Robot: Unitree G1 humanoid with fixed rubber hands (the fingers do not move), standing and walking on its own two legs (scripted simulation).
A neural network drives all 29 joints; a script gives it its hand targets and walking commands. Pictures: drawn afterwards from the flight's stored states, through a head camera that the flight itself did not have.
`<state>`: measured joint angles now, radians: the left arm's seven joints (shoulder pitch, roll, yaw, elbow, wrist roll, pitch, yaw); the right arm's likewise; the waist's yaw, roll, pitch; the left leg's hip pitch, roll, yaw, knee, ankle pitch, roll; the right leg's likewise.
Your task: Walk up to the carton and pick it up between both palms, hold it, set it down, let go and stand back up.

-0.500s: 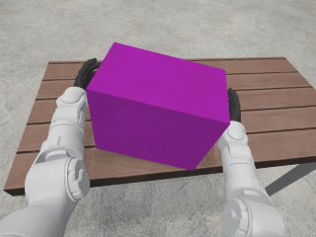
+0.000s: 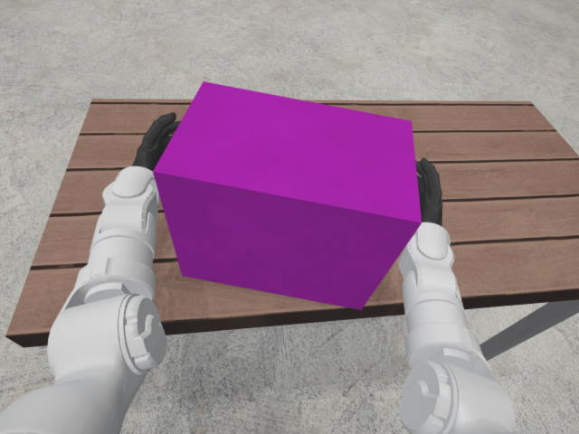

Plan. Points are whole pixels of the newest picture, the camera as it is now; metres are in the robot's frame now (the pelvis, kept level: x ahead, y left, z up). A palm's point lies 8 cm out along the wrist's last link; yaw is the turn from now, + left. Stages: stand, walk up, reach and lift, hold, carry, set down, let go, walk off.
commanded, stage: set down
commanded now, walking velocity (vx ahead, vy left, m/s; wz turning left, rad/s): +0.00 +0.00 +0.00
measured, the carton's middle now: (288, 204) +0.42 -0.02 +0.06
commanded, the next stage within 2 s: none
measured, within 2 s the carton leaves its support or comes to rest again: rests again in 0.64 s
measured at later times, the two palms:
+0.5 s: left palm (150, 172) +0.44 +0.18 +0.10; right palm (422, 217) +0.36 -0.20 +0.09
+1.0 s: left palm (156, 175) +0.46 +0.18 +0.08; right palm (447, 224) +0.36 -0.25 +0.07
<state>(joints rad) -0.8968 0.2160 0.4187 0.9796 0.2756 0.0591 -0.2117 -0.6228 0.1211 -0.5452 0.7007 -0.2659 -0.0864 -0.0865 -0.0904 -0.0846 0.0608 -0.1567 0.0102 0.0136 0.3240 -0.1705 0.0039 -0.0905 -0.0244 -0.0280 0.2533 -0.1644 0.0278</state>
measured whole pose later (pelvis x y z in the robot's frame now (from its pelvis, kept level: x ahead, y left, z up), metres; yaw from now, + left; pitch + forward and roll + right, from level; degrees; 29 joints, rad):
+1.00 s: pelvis -0.01 +0.00 -0.02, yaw -1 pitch +15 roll -2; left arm -1.03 0.41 -0.12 1.42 -0.28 -0.18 -0.06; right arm -0.81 -0.21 0.01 1.15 0.33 -0.15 -0.17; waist -0.17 -0.01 -0.17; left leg -0.57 0.04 0.02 0.54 -0.22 0.01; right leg -0.49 0.00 -0.03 0.42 -0.19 0.03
